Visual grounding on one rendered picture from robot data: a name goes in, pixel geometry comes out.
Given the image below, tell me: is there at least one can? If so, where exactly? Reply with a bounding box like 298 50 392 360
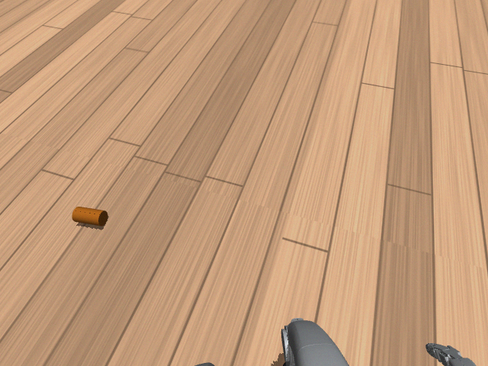
72 207 108 226

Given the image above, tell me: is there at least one right robot hand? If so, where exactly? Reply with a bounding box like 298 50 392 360
425 343 476 366

